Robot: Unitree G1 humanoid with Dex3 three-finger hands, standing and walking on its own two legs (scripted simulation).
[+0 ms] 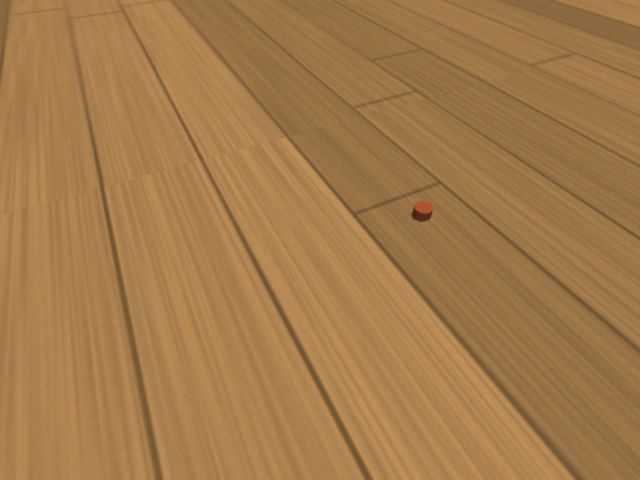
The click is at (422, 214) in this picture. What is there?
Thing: low tin
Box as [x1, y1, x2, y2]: [413, 201, 432, 220]
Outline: 419,201 414,205 413,216 420,220 426,220 430,217 432,206 427,202
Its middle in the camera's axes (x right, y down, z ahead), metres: +0.48 -0.15 +1.83
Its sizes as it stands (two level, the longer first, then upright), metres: 0.088 0.088 0.048
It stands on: the floor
